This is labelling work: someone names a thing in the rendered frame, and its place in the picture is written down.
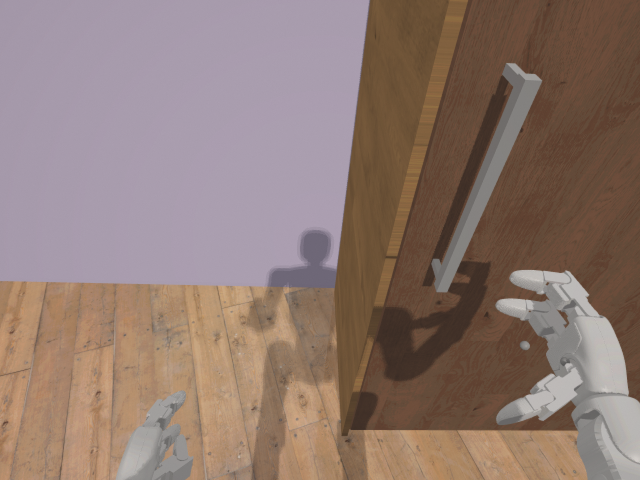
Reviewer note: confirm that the left robot hand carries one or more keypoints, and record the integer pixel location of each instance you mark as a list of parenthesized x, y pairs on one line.
[(148, 443)]

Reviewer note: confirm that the wardrobe door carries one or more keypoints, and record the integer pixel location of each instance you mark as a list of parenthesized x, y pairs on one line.
[(568, 198)]

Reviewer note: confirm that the right robot hand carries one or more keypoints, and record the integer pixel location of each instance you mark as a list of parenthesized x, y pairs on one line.
[(597, 364)]

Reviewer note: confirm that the robot right forearm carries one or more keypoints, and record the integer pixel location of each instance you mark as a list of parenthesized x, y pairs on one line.
[(608, 441)]

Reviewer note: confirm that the handle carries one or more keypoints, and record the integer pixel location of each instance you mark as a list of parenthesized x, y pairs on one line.
[(525, 88)]

